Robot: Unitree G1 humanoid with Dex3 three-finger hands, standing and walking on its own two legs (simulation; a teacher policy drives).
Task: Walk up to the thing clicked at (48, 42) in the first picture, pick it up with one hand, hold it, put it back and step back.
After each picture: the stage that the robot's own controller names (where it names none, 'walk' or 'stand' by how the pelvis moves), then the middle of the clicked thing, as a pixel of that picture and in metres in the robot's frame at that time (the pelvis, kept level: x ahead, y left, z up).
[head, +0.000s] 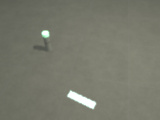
stand; (47, 41) +1.39 +0.40 -0.65
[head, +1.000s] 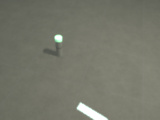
walk; (59, 46) +1.29 +0.18 -0.64
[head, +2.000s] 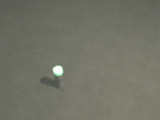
walk; (59, 78) +0.83 +0.17 -0.64
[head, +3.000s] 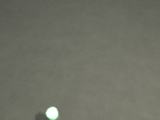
walk; (55, 119) +0.47 +0.24 -0.63
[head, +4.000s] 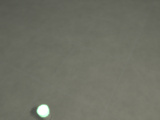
stand; (47, 116) +0.47 +0.32 -0.62
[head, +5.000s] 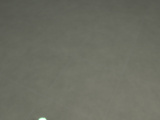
stand; out of the picture +0.44 +0.30 -0.66
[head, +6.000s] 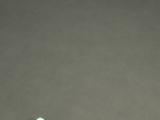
stand; out of the picture +0.42 +0.31 -0.66
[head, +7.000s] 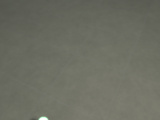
stand; out of the picture +0.43 +0.29 -0.66
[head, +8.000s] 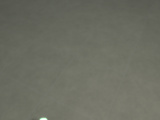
stand; out of the picture +0.43 +0.29 -0.66
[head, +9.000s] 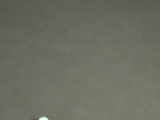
go down; out of the picture +0.43 +0.29 -0.66
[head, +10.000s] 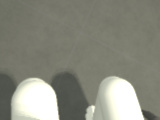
go down; out of the picture +0.49 +0.36 -0.24
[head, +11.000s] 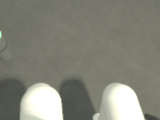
approach; out of the picture +0.49 +0.35 -0.26
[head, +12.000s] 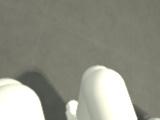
close in; out of the picture +0.45 +0.40 -0.16
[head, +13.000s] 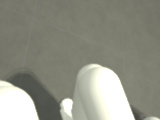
close; out of the picture +0.44 +0.41 -0.16
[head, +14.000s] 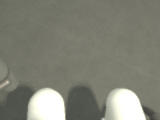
lift; out of the picture +0.34 +0.29 -0.03
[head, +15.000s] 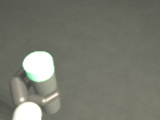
hold; (45, 87) +0.33 +0.14 +0.06
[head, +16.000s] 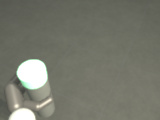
hold; (40, 93) +0.32 +0.16 +0.03
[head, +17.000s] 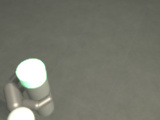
hold; (39, 92) +0.32 +0.16 +0.03
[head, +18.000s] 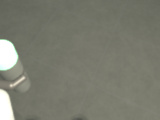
crouch; (12, 71) +0.40 +0.23 -0.02
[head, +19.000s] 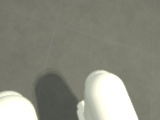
lower; out of the picture +0.50 +0.36 -0.06
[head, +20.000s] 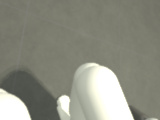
lower; out of the picture +0.44 +0.39 -0.16
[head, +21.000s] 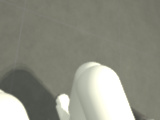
lower; out of the picture +0.44 +0.39 -0.16
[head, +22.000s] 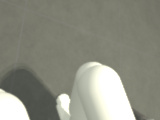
lower; out of the picture +0.43 +0.39 -0.16
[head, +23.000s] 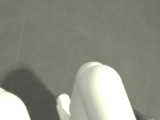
lower; out of the picture +0.43 +0.39 -0.17
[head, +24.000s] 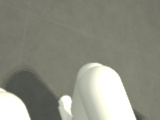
open; out of the picture +0.44 +0.40 -0.16
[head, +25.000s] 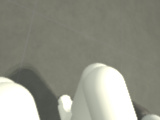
rise; out of the picture +0.43 +0.39 -0.17
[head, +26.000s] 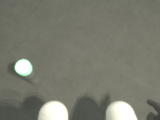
walk; (29, 73) +0.48 +0.30 -0.40
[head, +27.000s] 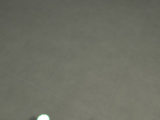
stand; out of the picture +0.43 +0.26 -0.60
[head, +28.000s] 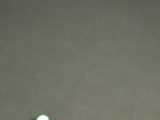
stand; out of the picture +0.43 +0.27 -0.60
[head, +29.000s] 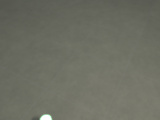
stand; out of the picture +0.44 +0.27 -0.62
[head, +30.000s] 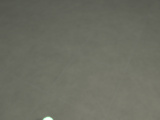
stand; out of the picture +0.44 +0.27 -0.66
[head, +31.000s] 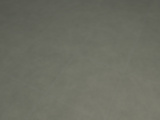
stand; out of the picture +0.42 +0.27 -0.66
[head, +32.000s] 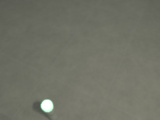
walk; (50, 111) +0.46 +0.26 -0.64
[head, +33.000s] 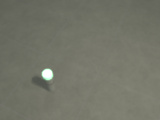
walk; (49, 81) +0.68 +0.23 -0.63
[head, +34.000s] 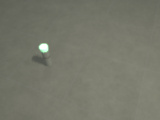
stand; (46, 55) +1.00 +0.37 -0.62
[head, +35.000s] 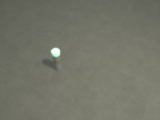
stand; (56, 60) +1.02 +0.26 -0.64
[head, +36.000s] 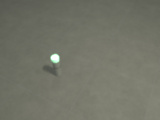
stand; (56, 66) +1.03 +0.26 -0.66
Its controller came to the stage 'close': yes
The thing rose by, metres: 0.66
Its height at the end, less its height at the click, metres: +0.00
